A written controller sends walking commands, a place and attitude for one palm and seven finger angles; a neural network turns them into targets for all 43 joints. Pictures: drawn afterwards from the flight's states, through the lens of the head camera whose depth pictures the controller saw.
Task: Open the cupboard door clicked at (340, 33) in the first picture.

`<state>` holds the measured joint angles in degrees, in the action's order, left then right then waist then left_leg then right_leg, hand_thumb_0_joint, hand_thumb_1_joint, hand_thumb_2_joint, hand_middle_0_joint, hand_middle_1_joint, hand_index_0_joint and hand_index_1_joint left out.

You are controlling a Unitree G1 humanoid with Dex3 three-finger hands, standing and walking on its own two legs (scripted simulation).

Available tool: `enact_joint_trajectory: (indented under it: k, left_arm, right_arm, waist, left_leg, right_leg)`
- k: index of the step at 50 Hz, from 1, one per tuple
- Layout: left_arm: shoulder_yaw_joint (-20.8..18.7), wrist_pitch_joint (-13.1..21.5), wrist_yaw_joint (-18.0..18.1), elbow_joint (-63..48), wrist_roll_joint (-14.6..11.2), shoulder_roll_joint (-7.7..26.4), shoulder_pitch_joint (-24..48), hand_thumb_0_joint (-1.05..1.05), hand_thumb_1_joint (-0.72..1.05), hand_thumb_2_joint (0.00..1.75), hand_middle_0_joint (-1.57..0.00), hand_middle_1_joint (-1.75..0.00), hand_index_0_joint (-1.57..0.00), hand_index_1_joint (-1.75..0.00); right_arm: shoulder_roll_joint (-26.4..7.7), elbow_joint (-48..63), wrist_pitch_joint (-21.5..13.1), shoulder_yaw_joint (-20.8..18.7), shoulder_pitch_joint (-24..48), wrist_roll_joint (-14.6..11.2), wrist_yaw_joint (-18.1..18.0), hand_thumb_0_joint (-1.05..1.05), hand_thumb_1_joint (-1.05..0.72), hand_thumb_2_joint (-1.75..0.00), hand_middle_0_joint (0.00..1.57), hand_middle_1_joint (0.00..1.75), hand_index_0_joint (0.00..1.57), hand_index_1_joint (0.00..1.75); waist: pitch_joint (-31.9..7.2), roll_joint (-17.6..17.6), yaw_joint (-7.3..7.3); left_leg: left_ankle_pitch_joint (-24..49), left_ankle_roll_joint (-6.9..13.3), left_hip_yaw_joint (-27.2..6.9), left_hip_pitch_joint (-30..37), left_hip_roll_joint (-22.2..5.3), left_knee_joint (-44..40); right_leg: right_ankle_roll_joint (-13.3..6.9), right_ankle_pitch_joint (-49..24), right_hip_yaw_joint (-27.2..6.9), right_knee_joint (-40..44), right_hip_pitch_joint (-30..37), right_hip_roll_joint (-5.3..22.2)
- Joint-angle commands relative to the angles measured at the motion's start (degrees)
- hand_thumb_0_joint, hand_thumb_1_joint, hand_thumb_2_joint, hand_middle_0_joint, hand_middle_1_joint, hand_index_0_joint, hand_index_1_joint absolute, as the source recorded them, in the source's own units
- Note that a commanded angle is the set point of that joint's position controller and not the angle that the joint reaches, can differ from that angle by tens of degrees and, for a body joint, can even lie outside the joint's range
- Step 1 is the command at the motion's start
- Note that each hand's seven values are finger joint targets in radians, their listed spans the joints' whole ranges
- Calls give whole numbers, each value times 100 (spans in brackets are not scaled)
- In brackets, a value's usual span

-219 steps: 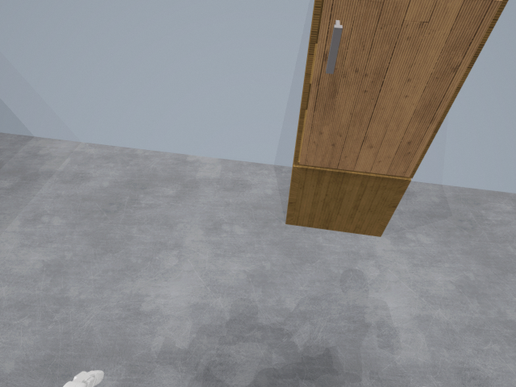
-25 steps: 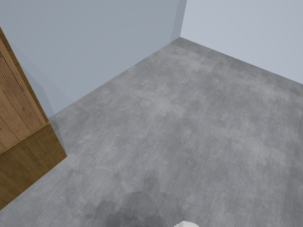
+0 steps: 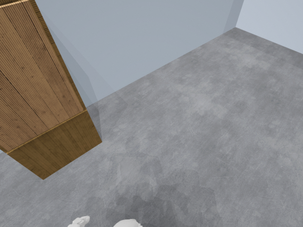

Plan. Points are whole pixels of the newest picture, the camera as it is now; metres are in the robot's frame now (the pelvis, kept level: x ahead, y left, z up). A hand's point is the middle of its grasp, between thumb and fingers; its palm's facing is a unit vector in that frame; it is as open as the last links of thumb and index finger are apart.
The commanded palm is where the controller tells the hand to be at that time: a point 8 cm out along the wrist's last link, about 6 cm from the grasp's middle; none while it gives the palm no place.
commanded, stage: turn to face it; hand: left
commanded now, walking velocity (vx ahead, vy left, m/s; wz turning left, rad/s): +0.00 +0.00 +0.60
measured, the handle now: out of the picture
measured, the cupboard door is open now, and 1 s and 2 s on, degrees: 0 0 0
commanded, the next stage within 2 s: take the last steps up to it in 0.98 s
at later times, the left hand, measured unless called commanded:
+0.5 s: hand out of the picture -0.01 +0.30 -0.18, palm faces +0.34 -0.91 -0.25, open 7.4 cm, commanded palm none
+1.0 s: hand out of the picture -0.01 +0.23 -0.14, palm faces +0.51 -0.81 -0.29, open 7.3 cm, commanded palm none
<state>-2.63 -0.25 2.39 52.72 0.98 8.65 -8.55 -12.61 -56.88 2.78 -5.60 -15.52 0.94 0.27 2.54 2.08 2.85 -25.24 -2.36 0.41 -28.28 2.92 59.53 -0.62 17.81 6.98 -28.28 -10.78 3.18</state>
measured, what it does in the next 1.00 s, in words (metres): steps on the spot, turning left: left foot, then right foot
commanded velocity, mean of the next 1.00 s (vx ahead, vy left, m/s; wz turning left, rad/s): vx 0.00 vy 0.00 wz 0.48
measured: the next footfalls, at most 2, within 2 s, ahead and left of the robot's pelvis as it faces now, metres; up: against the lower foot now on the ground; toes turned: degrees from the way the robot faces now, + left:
left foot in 0.30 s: +0.04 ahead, +0.16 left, +0.00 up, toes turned +19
right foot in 0.88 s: +0.07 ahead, -0.07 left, +0.00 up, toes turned +27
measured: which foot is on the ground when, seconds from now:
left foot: up 0.00-0.28, down 0.30-0.88, up 0.90-1.00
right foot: down 0.00-0.30, up 0.32-0.86, down 0.88-1.00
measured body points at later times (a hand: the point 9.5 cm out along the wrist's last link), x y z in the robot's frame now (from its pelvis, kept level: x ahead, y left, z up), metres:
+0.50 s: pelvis -0.01 +0.07 +0.00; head +0.03 +0.11 +0.44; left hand -0.03 +0.35 -0.16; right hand +0.18 -0.14 -0.12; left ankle +0.00 +0.15 -0.74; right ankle +0.01 -0.11 -0.65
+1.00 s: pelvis +0.00 +0.01 +0.00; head +0.02 -0.01 +0.45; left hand -0.04 +0.27 -0.12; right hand +0.15 -0.20 -0.16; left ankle -0.05 +0.13 -0.67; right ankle +0.04 -0.08 -0.74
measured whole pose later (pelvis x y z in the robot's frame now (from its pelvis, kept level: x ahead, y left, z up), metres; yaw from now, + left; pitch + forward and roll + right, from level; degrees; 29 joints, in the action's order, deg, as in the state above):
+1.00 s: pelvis +0.00 +0.01 +0.00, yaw +32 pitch -1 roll +1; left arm -1.8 -1.7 1.9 50.9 1.0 9.5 -10.6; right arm -14.0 -55.3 4.4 -5.4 -15.3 1.2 0.8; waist 2.1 3.0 2.3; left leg -22.3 -1.9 -3.5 -28.9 4.2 60.3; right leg -1.2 17.3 4.0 -29.2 -10.8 2.1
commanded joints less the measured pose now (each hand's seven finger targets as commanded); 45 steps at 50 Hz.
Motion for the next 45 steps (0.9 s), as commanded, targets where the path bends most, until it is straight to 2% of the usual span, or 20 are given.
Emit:
enact_joint_trajectory:
  k: [1, 5, 10, 11, 13, 14, 15, 16, 18, 20, 22, 25, 28, 33, 38, 41, 42, 43, 44, 45]
  left_arm:
    - [-205, 152, 30, -306, 26, 974, -296, 0, 90, 90, -20, -30, -20, -30]
    - [-228, 96, -18, -279, 58, 1225, -566, 0, 90, 90, -20, -30, -20, -30]
    - [-324, 14, -58, -336, 93, 1549, -575, 0, 90, 90, -20, -30, -20, -30]
    - [-350, 1, -62, -334, 95, 1577, -572, 0, 90, 90, -20, -30, -20, -30]
    - [-371, -26, -99, -365, 38, 1662, -546, 0, 90, 90, -20, -30, -20, -30]
    - [-351, -34, -133, -448, -6, 1523, -578, 0, 90, 90, -20, -30, -20, -30]
    - [-241, -35, -180, -721, -66, 1084, -459, 0, 90, 90, -20, -30, -20, -30]
    - [-199, -126, -126, -838, -21, 1156, -193, 0, 90, 90, -20, -30, -20, -30]
    - [-252, -151, -111, -733, -29, 1104, -8, 0, 90, 90, -20, -30, -20, -30]
    - [-299, -161, -169, -561, -9, 1182, -90, 0, 90, 90, -20, -30, -20, -30]
    - [-307, -165, -216, -457, 9, 1141, -411, 0, 90, 90, -20, -30, -20, -30]
    - [-307, -184, -190, -445, 15, 1126, -372, 0, 90, 90, -20, -30, -20, -30]
    - [-289, -163, -158, -549, 9, 1097, -124, 0, 90, 90, -20, -30, -20, -30]
    - [-253, -151, -114, -692, -19, 999, 252, 0, 90, 90, -20, -30, -20, -30]
    - [-192, -127, -75, -693, -68, 859, 85, 0, 90, 90, -20, -30, -20, -30]
    - [-188, -64, -40, -574, -91, 929, -343, 0, 90, 90, -20, -30, -20, -30]
    - [-222, -22, -17, -519, -79, 1029, -564, 0, 90, 90, -20, -30, -20, -30]
    - [-295, 23, 18, -499, -2, 1405, -674, 0, 90, 90, -20, -30, -20, -30]
    - [-343, 22, 17, -593, 59, 1774, -552, 0, 90, 90, -20, -30, -20, -30]
    - [-303, -10, 28, -680, 23, 1697, -312, 0, 90, 90, -20, -30, -20, -30]
  right_arm:
    - [-308, 514, 14, -44, 263, 28, 90, 0, -90, -90, 20, 30, 20, 30]
    - [-374, 699, 71, 5, 770, 32, 126, 0, -90, -90, 20, 30, 20, 30]
    - [-473, 942, 11, 80, 1107, 4, 169, 0, -90, -90, 20, 30, 20, 30]
    - [-500, 973, -25, 76, 1031, -2, 166, 0, -90, -90, 20, 30, 20, 30]
    - [-799, 893, -85, 6, 497, 34, 148, 0, -90, -90, 20, 30, 20, 30]
    - [-1273, 787, -156, -122, -42, 53, 131, 0, -90, -90, 20, 30, 20, 30]
    - [-1973, 753, -220, -281, -451, 31, 90, 0, -90, -90, 20, 30, 20, 30]
    - [-2058, 624, -179, -256, -700, -62, 49, 0, -90, -90, 20, 30, 20, 30]
    - [-1722, 765, -215, -195, -116, -3, -63, 0, -90, -90, 20, 30, 20, 30]
    - [-1353, 958, -217, -44, 558, 36, -69, 0, -90, -90, 20, 30, 20, 30]
    - [-1286, 1035, -258, -11, 784, 27, -54, 0, -90, -90, 20, 30, 20, 30]
    - [-1207, 983, -264, -21, 598, 12, -50, 0, -90, -90, 20, 30, 20, 30]
    - [-1183, 910, -248, -54, 357, 26, -50, 0, -90, -90, 20, 30, 20, 30]
    - [-1125, 799, -206, -86, 76, 59, -59, 0, -90, -90, 20, 30, 20, 30]
    - [-1092, 775, -157, -94, 94, 80, -69, 0, -90, -90, 20, 30, 20, 30]
    - [-1001, 786, -146, -95, 221, 33, -45, 0, -90, -90, 20, 30, 20, 30]
    - [-874, 793, -145, -79, 273, 2, -26, 0, -90, -90, 20, 30, 20, 30]
    - [-546, 824, -141, -36, 194, -54, 6, 0, -90, -90, 20, 30, 20, 30]
    - [-420, 972, -130, -23, 290, -29, -14, 0, -90, -90, 20, 30, 20, 30]
    - [-718, 918, -67, -106, 318, 36, -10, 0, -90, -90, 20, 30, 20, 30]
  waist:
    - [-57, -973, -197]
    - [56, -1265, -338]
    - [-29, -1580, -443]
    - [-153, -1496, -426]
    - [-534, -1030, -118]
    - [-1020, -7, 174]
    - [-1216, 1846, 353]
    - [-1331, 1223, 391]
    - [-958, 1084, 235]
    - [-456, 784, -69]
    - [-585, 559, -248]
    - [-626, 444, -203]
    - [-631, 306, -105]
    - [-570, 505, 14]
    - [-725, 681, -71]
    - [-867, 506, -293]
    - [-902, 186, -408]
    - [-864, -885, -442]
    - [-511, -2002, -479]
    - [-412, -1297, -417]
  left_leg:
    - [186, -204, 42, -817, -501, 746]
    - [273, -241, 301, -515, -556, 72]
    - [342, -106, 677, 266, -542, -1321]
    - [380, -56, 718, 514, -532, -1693]
    - [1259, 38, 772, 1577, -395, -2809]
    - [2504, 326, -67, 2713, -965, -3356]
    - [5240, 1141, -2300, 3381, -2616, -3579]
    - [5473, 1476, -2140, 3180, -2874, -3548]
    - [4250, 1409, -1988, 2703, -2409, -3701]
    - [3324, 1129, -1473, 1765, -1836, -3895]
    - [2953, 1031, -1209, 1666, -1570, -3992]
    - [2538, 1090, -1439, 1761, -1517, -4163]
    - [2707, 1196, -1740, 2028, -1545, -4139]
    - [2772, 1325, -2211, 2046, -1549, -4080]
    - [3126, 1323, -2495, 1810, -1428, -3910]
    - [3103, 1036, -2354, 1349, -1122, -3579]
    - [2500, 771, -2150, 859, -886, -3354]
    - [1069, 377, -1452, -218, -344, -2507]
    - [-505, 31, -448, -870, 326, -1177]
    - [-593, 78, -639, -513, 52, -128]
  right_leg:
    - [-520, -3670, -528, 701, 703, 1594]
    - [-506, -3417, -191, 658, 563, 1580]
    - [-452, -3142, 144, 308, 412, 1734]
    - [-411, -3144, 187, 85, 470, 1795]
    - [-108, -2874, 495, -935, 161, 1674]
    - [215, -1955, 618, -2217, -631, 1348]
    - [669, 2033, 419, -3659, -2248, 438]
    - [575, 2207, -313, -4102, -2245, 489]
    - [585, 1559, -563, -4328, -2496, 556]
    - [581, 808, -671, -4173, -2093, 539]
    - [606, 436, -612, -3982, -1873, 421]
    - [651, 211, -680, -3672, -1897, 356]
    - [672, 347, -724, -3261, -1974, 290]
    - [624, 692, -779, -2639, -1802, 133]
    - [471, 809, -754, -1547, -998, -149]
    - [385, -96, -675, -56, 74, -266]
    - [324, -579, -768, 717, 755, -70]
    - [-10, -245, -1775, 1278, 1498, 1031]
    - [-654, -585, -2989, 1503, 1041, 2307]
    - [-897, -675, -2603, 1475, 165, 2411]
